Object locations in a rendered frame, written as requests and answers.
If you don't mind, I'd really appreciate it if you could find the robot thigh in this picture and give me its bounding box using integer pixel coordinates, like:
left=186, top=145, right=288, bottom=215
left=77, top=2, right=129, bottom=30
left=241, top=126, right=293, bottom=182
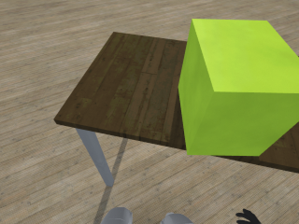
left=160, top=213, right=194, bottom=224
left=100, top=207, right=133, bottom=224

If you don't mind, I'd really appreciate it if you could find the table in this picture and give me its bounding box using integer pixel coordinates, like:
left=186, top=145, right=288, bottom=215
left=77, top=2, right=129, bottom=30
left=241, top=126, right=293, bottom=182
left=54, top=32, right=299, bottom=187

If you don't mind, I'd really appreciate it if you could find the carton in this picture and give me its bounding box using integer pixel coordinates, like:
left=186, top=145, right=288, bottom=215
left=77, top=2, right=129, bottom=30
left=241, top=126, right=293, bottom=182
left=178, top=19, right=299, bottom=157

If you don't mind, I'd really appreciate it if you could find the right robot thigh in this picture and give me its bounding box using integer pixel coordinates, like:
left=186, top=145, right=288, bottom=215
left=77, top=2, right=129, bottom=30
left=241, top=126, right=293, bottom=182
left=160, top=213, right=194, bottom=224

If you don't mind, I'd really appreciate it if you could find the right robot hand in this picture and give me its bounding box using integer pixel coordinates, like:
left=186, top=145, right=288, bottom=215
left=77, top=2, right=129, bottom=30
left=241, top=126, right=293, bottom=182
left=235, top=208, right=262, bottom=224

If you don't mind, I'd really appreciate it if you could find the left robot thigh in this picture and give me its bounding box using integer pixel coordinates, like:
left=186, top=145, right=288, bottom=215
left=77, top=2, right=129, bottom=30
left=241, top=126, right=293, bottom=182
left=100, top=207, right=133, bottom=224

